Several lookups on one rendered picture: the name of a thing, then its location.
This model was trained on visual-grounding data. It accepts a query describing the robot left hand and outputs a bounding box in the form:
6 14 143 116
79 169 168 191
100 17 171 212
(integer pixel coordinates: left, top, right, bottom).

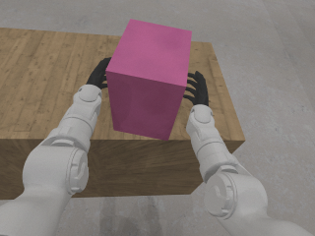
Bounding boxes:
86 57 112 89

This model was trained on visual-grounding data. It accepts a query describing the robot right upper arm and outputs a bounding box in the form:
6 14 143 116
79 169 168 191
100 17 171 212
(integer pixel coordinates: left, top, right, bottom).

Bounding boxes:
204 171 314 236

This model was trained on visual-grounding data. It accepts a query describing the robot right hand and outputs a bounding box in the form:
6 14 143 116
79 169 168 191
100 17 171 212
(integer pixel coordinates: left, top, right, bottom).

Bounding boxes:
183 71 209 107

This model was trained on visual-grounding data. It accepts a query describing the right robot forearm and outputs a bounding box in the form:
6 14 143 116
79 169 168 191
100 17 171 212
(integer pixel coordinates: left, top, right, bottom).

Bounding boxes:
186 104 254 184

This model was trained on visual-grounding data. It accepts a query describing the robot left upper arm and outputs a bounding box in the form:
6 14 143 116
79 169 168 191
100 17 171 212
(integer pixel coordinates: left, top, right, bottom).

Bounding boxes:
0 146 90 236

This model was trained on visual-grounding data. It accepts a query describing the carton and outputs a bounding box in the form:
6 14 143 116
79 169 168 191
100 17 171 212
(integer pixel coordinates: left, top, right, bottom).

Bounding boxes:
105 19 192 141

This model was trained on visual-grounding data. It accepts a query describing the left robot forearm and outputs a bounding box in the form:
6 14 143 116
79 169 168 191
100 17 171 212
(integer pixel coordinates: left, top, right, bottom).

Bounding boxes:
22 84 102 187

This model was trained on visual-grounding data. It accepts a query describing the pedestal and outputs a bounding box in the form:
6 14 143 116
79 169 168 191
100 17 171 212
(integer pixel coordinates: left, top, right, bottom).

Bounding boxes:
0 28 246 201

